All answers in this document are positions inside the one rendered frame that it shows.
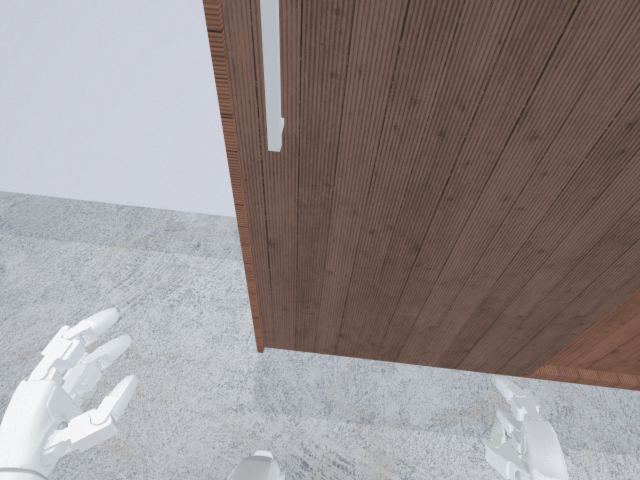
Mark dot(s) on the robot left hand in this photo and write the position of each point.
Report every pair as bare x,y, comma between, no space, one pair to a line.
29,438

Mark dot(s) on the robot right hand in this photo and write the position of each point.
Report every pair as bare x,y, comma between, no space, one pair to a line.
537,454

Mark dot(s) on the robot left thigh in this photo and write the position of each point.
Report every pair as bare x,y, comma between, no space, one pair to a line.
258,468

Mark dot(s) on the wardrobe door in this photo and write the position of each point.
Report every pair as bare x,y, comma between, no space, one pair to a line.
610,345
458,184

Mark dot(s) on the handle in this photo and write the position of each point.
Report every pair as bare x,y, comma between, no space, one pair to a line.
271,62

